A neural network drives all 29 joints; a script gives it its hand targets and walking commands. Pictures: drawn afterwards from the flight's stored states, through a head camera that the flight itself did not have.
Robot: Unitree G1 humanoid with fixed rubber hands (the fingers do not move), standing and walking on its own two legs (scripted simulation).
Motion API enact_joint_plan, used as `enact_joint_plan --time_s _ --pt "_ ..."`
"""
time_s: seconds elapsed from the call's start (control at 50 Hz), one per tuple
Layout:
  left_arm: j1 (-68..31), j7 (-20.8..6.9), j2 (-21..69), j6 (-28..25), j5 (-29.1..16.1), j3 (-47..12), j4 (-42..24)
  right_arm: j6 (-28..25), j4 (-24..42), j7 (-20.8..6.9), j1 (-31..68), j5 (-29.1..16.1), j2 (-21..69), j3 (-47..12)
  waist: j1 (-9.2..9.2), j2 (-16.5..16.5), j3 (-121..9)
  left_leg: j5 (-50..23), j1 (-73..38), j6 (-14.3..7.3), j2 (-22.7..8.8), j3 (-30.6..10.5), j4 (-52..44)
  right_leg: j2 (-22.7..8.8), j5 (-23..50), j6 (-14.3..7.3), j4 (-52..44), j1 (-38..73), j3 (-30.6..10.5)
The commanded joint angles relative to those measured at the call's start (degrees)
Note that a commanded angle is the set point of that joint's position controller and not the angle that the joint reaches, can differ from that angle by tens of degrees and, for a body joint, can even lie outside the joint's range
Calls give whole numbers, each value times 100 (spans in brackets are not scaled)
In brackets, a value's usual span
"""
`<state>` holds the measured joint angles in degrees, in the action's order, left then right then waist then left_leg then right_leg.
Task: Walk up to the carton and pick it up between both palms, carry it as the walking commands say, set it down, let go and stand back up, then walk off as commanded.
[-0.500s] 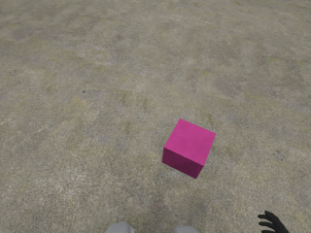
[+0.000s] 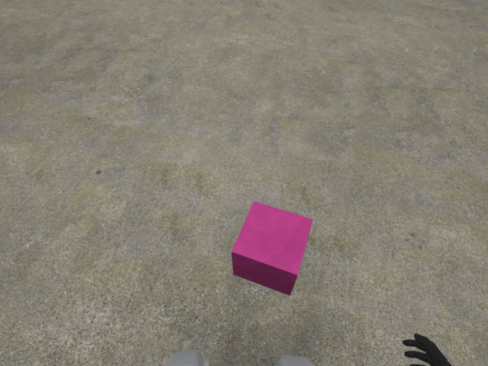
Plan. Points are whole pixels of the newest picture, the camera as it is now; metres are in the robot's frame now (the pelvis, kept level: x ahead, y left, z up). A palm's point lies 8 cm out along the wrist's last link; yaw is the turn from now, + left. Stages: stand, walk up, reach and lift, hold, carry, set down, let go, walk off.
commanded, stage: walk up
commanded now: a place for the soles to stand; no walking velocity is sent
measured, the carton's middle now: (271, 247) +0.62 -0.09 -0.64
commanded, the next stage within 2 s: none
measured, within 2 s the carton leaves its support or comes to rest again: neither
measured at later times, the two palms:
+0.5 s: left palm out of the picture +0.08 +0.32 -0.11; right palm out of the picture +0.11 -0.31 -0.09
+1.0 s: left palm out of the picture +0.12 +0.33 -0.10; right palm out of the picture +0.08 -0.30 -0.10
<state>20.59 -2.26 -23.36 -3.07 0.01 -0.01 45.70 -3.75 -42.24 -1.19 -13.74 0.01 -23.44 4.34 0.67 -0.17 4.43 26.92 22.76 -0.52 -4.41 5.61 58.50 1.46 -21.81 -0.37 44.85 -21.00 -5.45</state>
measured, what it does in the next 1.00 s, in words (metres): steps on the spot: left foot, then right foot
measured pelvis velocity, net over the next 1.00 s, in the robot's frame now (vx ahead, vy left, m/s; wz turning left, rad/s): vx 0.03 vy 0.03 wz -0.13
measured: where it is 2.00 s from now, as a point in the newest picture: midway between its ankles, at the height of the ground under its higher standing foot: outside the picture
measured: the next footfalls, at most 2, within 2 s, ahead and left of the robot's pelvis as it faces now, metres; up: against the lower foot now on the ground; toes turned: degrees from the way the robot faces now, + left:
left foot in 0.14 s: +0.11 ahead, +0.13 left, +0.00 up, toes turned -3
right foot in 0.46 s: +0.09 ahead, -0.12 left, +0.00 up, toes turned -6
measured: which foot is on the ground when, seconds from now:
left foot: up 0.00-0.12, down 0.14-1.00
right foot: down 0.00-0.16, up 0.18-0.44, down 0.46-1.00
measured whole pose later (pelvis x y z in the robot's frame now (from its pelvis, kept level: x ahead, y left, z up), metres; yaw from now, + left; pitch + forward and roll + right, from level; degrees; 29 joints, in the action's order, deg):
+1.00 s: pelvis +0.03 +0.03 -0.01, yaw -7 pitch -3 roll +0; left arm 18.5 -0.6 -23.4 -2.5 0.0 0.0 46.4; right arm -2.5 -48.1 -0.5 -14.0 0.0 -23.5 4.3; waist 0.7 -0.1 5.3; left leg 23.8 18.9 -1.1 -3.4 6.5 46.1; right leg 1.3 -22.1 -0.4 46.6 -21.3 -4.9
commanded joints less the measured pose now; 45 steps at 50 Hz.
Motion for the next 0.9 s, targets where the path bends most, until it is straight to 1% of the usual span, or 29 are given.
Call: enact_joint_plan --time_s 0.0,0.06,0.1,0.12,0.14,0.16,0.2,0.26,0.32,0.36,0.4,0.42,0.44,0.46,0.5,0.56,0.58,0.6,0.62,0.64,0.66,0.7,0.74,0.76,0.78,0.8,0.82,0.84,0.88 --pt "676 227 -1680 -105 127 742 -472 -53 582 64 311 23 -1031 251 291 951 -255 965 1169 -76 187 -475 -671 -1295 1755 -1460 -1825 1397 -2606" --pt "625 272 -1645 -66 96 692 -441 -145 483 144 244 32 -1051 297 181 922 -367 863 661 -122 293 -413 -1438 -1289 3155 -1470 -1356 1210 -2560" --pt "-80 243 -1389 -11 19 582 -620 -279 178 192 -671 73 -997 364 -404 678 -709 -829 -1395 -336 188 -640 -2853 -802 3014 -1003 -429 -186 -1668" --pt "-198 243 -936 -41 -63 437 -695 -329 41 237 -1037 186 -1516 548 -657 -598 -915 -1173 -2667 -689 -796 -1878 -3342 -124 2226 -408 907 -1453 -729" --pt "-301 308 -751 -40 15 386 -728 -320 37 250 -1067 132 -1974 613 -649 -1282 -612 -2329 -2687 -1159 -2237 -2998 -3792 453 -770 -126 1547 -2358 -78" --pt "-323 351 -1217 47 93 500 -577 -270 62 228 -843 26 -1921 596 -546 -347 -481 -2461 -2431 -1470 -2530 -2976 -3678 17 -1212 -91 1918 -2265 -17" --pt "51 295 -1205 76 84 551 -368 -253 59 207 -377 7 -1704 532 -236 -424 -219 -2741 -1863 -1347 -2138 -2074 -3516 -159 -811 -97 1969 -1889 116" --pt "113 200 -1094 45 83 538 -290 -212 39 199 -169 86 -1497 479 -207 -867 -91 -3407 -1735 -1167 -1648 -1035 -3205 -302 -593 -68 1147 -1538 592" --pt "37 178 -1001 28 70 548 -366 -139 69 155 -247 78 -1616 516 -283 -977 -235 -3271 -1609 -1233 -1700 -910 -3000 -280 -660 -68 454 -1032 833" --pt "288 171 -932 -4 93 560 -247 -74 154 97 99 63 -1628 500 -55 -1036 -346 -2606 -1107 -1101 -1600 -682 -2784 -183 -289 -144 -428 -200 1014" --pt "615 222 -1201 -99 172 660 -127 15 275 83 168 48 -1221 364 161 -213 -575 -1563 -414 -655 -984 -175 -1495 -89 468 -365 -1421 795 283" --pt "579 264 -1673 -143 251 765 -130 46 435 81 261 -31 -997 295 200 1268 -345 -831 473 -313 -297 180 -224 -973 376 -828 -2140 785 -1857" --pt "490 284 -2085 -175 264 773 -214 125 556 108 576 -58 -944 203 250 1265 8 1177 1120 -156 316 -299 98 -1748 -13 -1525 -2682 304 -3683" --pt "227 300 -2028 -179 234 701 -202 142 499 138 798 -26 -1192 295 124 676 219 1213 962 -199 90 -671 295 -1728 -487 -1763 -2602 -14 -3428" --pt "-307 335 -1804 -111 223 650 -327 79 287 110 327 -4 -1214 354 -81 869 481 1023 547 -216 141 -619 9 -1567 -1040 -1547 -2426 -664 -2915" --pt "-581 289 -1538 -29 151 553 -407 -17 36 101 -370 20 -1091 339 -345 1028 116 265 -610 -263 343 -175 -1793 -937 -262 -1053 -1729 -795 -1718" --pt "-627 264 -1385 13 132 527 -419 -54 -90 117 -570 77 -1199 384 -457 844 -73 231 -1166 -370 267 -499 -2477 -746 -100 -869 -1210 -1086 -1475" --pt "-693 251 -1105 31 81 429 -512 -106 -140 166 -827 161 -1377 443 -602 124 -279 683 -1790 -593 -351 -1561 -3058 -392 115 -530 -132 -1756 -919" --pt "-674 258 -860 18 92 406 -515 -163 -148 190 -841 184 -1806 521 -657 -818 -154 1220 -1872 -1032 -1565 -2895 -3985 257 -90 -279 1134 -2318 -101" --pt "-549 316 -1175 36 115 471 -382 -159 -60 179 -377 113 -1911 501 -449 -621 48 811 -1479 -1444 -2268 -3107 -4242 -13 -811 -145 1425 -2268 99" --pt "-419 310 -1382 45 131 546 -252 -155 -102 171 -104 81 -1848 479 -344 -274 148 210 -1145 -1489 -2236 -2834 -4066 -169 -834 -114 1545 -1857 21" --pt "-16 222 -1301 42 110 584 -137 -160 -5 165 383 90 -1740 439 -53 -414 261 -301 -598 -1371 -1995 -2115 -3744 -330 -754 -56 1052 -1092 340" --pt "257 189 -1163 -40 106 596 -37 -95 -83 105 622 113 -1641 381 148 -555 -3 -878 -413 -917 -1346 -1004 -3047 -189 -243 -143 -420 -101 731" --pt "400 213 -1166 -80 142 631 36 -44 -98 80 556 107 -1474 319 188 -433 -339 -1001 -291 -763 -1095 -701 -2521 -53 0 -240 -758 455 558" --pt "341 254 -1331 -107 182 660 -7 -1 -75 77 374 94 -1257 279 111 174 -373 -848 -166 -539 -751 -363 -1798 -302 478 -386 -1252 471 -314" --pt "163 282 -1585 -134 220 692 -80 33 -15 80 373 19 -1037 241 61 1111 -212 -438 347 -265 -141 -13 -767 -950 399 -809 -1931 423 -1947" --pt "87 301 -1853 -145 233 686 -118 76 58 93 620 -36 -1063 210 123 1220 23 706 723 -115 352 -293 -448 -1402 291 -1411 -2260 255 -3237" --pt "19 317 -1966 -129 239 675 -111 103 77 117 689 -18 -1144 241 140 1059 40 1176 718 -220 285 -548 -295 -1569 -103 -1626 -2398 112 -3386" --pt "-252 340 -1741 -104 221 601 -165 29 -27 110 325 4 -1146 248 -61 876 90 993 411 -258 289 -529 -735 -1430 164 -1470 -2047 -123 -2884"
